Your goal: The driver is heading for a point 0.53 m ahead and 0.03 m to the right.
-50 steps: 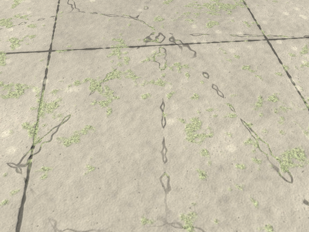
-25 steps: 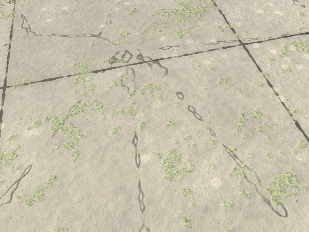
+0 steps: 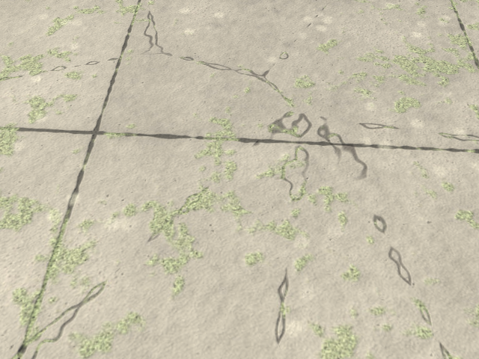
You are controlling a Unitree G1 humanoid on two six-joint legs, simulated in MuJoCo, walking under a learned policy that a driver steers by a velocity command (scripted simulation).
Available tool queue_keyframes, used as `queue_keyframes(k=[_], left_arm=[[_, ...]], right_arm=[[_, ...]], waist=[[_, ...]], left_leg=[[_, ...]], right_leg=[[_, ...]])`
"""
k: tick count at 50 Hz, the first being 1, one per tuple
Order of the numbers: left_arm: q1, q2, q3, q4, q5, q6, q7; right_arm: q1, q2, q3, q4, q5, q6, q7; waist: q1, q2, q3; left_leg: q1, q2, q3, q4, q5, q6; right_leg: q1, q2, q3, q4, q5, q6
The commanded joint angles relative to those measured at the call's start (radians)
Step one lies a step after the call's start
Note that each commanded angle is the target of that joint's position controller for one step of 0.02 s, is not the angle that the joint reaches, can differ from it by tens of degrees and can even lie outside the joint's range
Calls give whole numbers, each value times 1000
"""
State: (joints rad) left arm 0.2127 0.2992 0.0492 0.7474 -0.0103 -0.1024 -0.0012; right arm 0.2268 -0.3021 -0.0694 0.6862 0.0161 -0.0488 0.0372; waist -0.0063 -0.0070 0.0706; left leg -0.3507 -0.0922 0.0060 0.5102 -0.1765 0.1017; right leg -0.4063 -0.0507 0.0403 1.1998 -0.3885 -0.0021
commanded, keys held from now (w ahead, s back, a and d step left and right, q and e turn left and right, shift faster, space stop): w+q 0.18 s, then w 0.32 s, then no key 0.50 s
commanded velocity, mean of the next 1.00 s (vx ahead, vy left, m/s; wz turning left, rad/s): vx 0.35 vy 0.00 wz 0.23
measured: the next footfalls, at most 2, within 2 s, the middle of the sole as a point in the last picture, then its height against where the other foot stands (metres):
right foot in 0.34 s outside the picture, level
left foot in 0.78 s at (198, 318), level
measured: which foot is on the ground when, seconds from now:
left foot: down 0.00-0.36, up 0.38-0.76, down 0.78-1.00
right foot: up 0.00-0.32, down 0.34-0.82, up 0.84-1.00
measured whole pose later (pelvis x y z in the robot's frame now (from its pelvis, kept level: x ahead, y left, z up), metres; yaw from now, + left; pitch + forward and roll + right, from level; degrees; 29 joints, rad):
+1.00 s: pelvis +0.45 +0.01 +0.00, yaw +12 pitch +1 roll +0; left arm 0.21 0.28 0.03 0.86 0.00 0.02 0.03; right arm 0.11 -0.21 -0.02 0.74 -0.03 -0.01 0.01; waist 0.01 -0.03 0.04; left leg -0.37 -0.03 0.01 0.47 -0.11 0.04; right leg -0.35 -0.05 0.04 0.77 -0.45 0.07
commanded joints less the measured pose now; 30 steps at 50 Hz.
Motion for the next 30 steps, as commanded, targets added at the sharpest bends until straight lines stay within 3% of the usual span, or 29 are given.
queue_keyframes(k=[1, 4, 7, 11, 14, 15, 16, 17, 18, 19, 20, 21, 22, 23, 25, 28, 30], left_arm=[[8, 123, 34, -84, 23, -11, 2], [-41, 83, 20, -100, 28, 9, 7], [-163, 49, 4, -128, 23, 5, 3], [-243, 72, 8, -145, 4, -12, -19], [-214, 104, 22, -140, 5, -25, -30], [-175, 112, 28, -132, 6, -29, -29], [-96, 129, 41, -109, 11, -33, -24], [24, 165, 54, -93, 24, -37, -19], [148, 256, 77, -73, 40, -34, -17], [214, 230, 78, -29, 12, -24, -31], [169, 152, 55, -38, -5, -21, -31], [114, 119, 42, -49, 2, -12, -27], [73, 100, 33, -48, 11, -6, -26], [48, 80, 24, -47, 18, -7, -24], [43, 70, 19, -38, 17, -10, -21], [44, 108, 26, -13, 13, -11, -14], [44, 126, 29, 3, 10, 2, -7]], right_arm=[[-3, -111, -28, -80, -9, -20, -15], [23, -148, -37, -64, -4, -21, -35], [60, -159, -41, -47, 4, -9, -49], [122, -157, -39, -18, 9, 1, -54], [133, -141, -35, 1, 3, 3, -56], [122, -141, -36, 2, 1, 6, -54], [113, -124, -30, -1, -2, 7, -52], [115, -81, -12, -10, -10, 6, -48], [234, -24, 8, -23, -3, -3, -49], [273, -42, 12, -18, 15, -12, -50], [182, -128, -8, -19, 26, -14, -49], [82, -139, -10, -40, 18, -14, -49], [24, -125, -7, -57, 1, -17, -46], [15, -112, -10, -60, -9, -19, -43], [46, -76, -4, -48, -6, -16, -37], [6, -35, 11, -60, -22, -13, -42], [-28, -9, 23, -61, -25, -17, -40]], waist=[[23, 41, -112], [16, 45, -83], [-34, 81, -71], [-74, 106, -74], [-53, 132, -68], [-28, 144, -69], [15, 138, -102], [71, 94, -214], [59, -129, -369], [64, -312, -390], [85, -170, -242], [84, -89, -149], [66, -49, -77], [41, -60, -58], [17, -99, -69], [7, -75, -61], [16, -74, -88]], left_leg=[[222, 259, -368, -276, 243, 207], [124, 218, -275, -287, 323, 193], [87, 162, -228, -264, 219, 137], [147, 203, -297, -217, 98, 111], [240, 260, -366, -148, 111, 91], [250, 263, -372, -116, 157, 81], [249, 226, -353, -33, 259, 61], [194, 172, -302, 165, 252, 29], [-90, 39, -191, 511, -7, -46], [-324, -4, -175, 721, -401, -77], [-418, 49, -212, 799, -347, -73], [-422, 92, -169, 796, -269, -69], [-410, 124, -140, 739, -211, -68], [-372, 162, -133, 673, -160, -69], [-303, 183, -105, 602, -120, -79], [-277, 176, -61, 443, -91, -121], [-208, 162, -35, 299, 21, -132]], right_leg=[[-211, -60, 41, -78, 85, 29], [-198, -42, 8, -241, 185, 78], [-138, 4, 0, -494, 388, 91], [-85, 35, 16, -656, 482, 74], [-65, 24, 29, -696, 397, 23], [-20, 29, 13, -714, 359, 1], [89, 45, -12, -750, 348, -28], [292, -39, 61, -726, 352, -81], [646, -244, 415, -741, 253, -227], [738, -345, 762, -896, -34, -307], [639, -323, 703, -931, -180, -268], [521, -282, 555, -934, -127, -232], [404, -237, 449, -958, -14, -223], [340, -202, 379, -976, 81, -214], [288, -159, 289, -1010, 209, -211], [257, -157, 155, -999, 688, -232], [248, -123, 61, -975, 838, -208]])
